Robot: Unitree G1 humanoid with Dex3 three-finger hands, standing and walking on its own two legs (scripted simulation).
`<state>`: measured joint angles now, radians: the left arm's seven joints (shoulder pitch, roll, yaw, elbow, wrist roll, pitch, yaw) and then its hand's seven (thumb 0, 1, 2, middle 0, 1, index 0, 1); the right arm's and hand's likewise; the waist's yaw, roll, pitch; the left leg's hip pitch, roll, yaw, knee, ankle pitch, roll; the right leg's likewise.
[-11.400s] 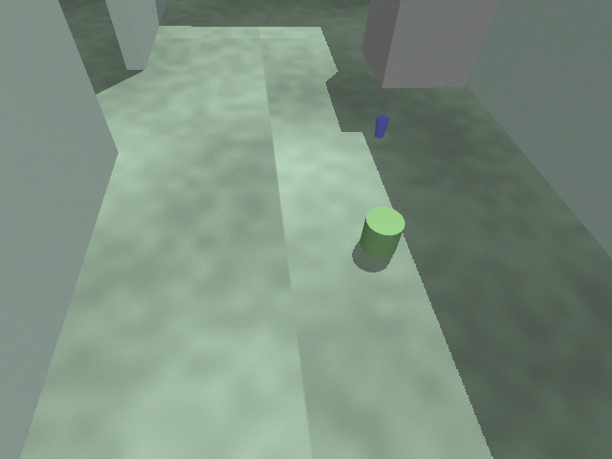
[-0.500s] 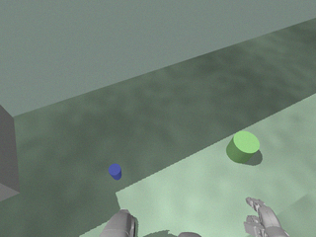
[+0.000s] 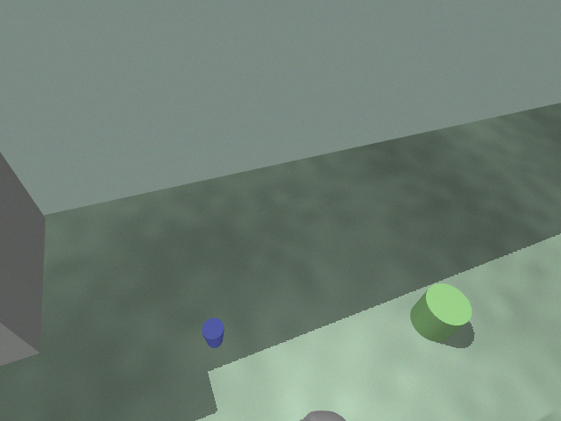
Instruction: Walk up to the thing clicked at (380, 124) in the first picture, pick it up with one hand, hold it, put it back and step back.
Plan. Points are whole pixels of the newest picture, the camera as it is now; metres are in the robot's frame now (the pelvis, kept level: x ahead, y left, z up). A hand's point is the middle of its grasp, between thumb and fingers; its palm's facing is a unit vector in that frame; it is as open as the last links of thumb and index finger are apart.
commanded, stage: walk up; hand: left
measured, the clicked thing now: (214, 335) +0.51 +0.15 -0.71
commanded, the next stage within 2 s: stand in 1.90 s
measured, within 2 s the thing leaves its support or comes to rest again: neither
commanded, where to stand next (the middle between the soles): +0.11 -0.06 m, yaw -3 degrees
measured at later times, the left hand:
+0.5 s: hand out of the picture +0.08 +0.27 -0.16, palm faces -0.02 -0.91 -0.41, open 7.3 cm
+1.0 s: hand out of the picture +0.13 +0.22 -0.14, palm faces -0.07 -0.92 -0.40, open 7.3 cm
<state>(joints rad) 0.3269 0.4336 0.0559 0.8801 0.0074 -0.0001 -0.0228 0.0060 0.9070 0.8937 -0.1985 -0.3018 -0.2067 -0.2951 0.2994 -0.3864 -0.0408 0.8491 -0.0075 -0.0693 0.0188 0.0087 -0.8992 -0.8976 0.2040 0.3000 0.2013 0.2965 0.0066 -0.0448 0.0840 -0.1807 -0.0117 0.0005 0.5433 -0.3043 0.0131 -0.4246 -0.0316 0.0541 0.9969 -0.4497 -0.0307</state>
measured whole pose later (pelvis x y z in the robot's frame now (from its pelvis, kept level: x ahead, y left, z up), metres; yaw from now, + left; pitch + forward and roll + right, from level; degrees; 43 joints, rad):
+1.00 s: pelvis +0.05 -0.04 -0.01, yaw -2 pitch -4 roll -1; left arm 0.25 0.37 0.02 0.87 0.01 -0.08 -0.01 0.00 0.90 0.89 -0.20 -0.30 -0.21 -0.30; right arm 0.28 -0.43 -0.05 0.87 -0.01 0.00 0.03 0.01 -0.90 -0.90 0.20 0.30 0.20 0.30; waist 0.00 0.07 0.11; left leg -0.41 0.04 -0.03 1.01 -0.45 0.04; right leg -0.32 0.01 -0.01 0.61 -0.21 -0.01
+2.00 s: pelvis +0.07 +0.00 +0.01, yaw -6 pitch -2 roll +0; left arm 0.09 0.35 0.00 1.14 0.01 -0.03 -0.01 0.00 0.91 0.89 -0.20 -0.30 -0.21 -0.30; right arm 0.07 -0.35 0.00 1.15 0.00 -0.02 0.02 0.01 -0.90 -0.90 0.20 0.30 0.20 0.30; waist -0.02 0.00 0.05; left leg -0.20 0.03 0.05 0.36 -0.12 0.00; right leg -0.11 0.00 0.01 0.36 -0.21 0.01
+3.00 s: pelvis +0.10 +0.00 +0.02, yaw -5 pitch -2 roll +0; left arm 0.10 0.35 0.00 1.13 0.01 -0.01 0.00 0.00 0.91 0.89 -0.20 -0.30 -0.21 -0.30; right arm 0.06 -0.34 0.00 1.16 0.00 -0.01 0.01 0.01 -0.90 -0.90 0.20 0.30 0.20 0.30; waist -0.01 -0.01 0.05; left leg -0.15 0.02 0.05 0.31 -0.13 0.00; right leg -0.05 -0.01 0.01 0.30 -0.22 0.01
